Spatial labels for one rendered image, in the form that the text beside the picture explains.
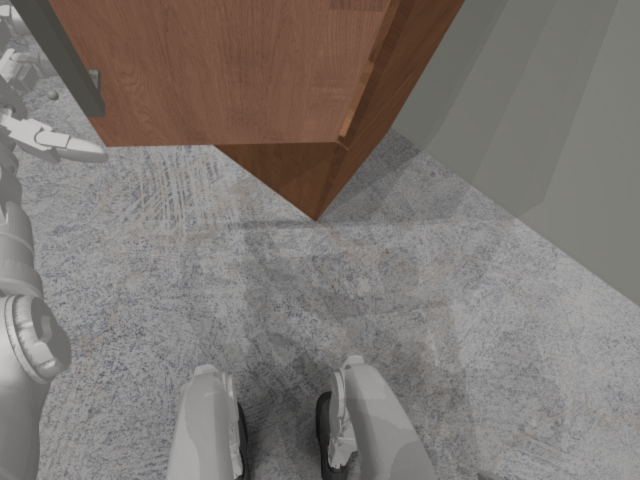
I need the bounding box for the cupboard door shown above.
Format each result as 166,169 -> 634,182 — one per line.
10,0 -> 391,147

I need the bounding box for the robot left forearm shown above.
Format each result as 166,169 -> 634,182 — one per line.
0,142 -> 44,301

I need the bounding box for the robot left shin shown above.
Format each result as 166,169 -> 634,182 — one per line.
180,364 -> 243,476

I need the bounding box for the right robot thigh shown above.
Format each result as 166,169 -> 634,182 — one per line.
331,363 -> 438,480

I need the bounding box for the left robot upper arm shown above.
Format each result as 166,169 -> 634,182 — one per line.
0,294 -> 72,480

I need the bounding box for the robot left hand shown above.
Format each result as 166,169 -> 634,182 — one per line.
0,5 -> 108,165

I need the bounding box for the handle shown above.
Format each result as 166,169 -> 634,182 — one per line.
10,0 -> 105,117

